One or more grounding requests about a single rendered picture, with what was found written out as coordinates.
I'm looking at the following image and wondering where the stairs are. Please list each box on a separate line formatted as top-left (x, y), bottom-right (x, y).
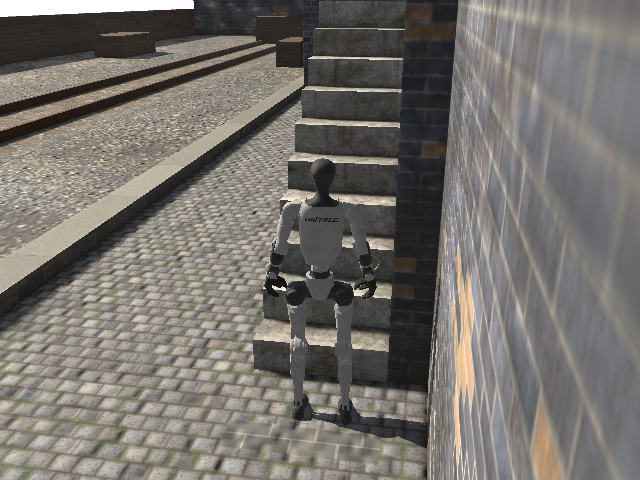
top-left (253, 0), bottom-right (406, 382)

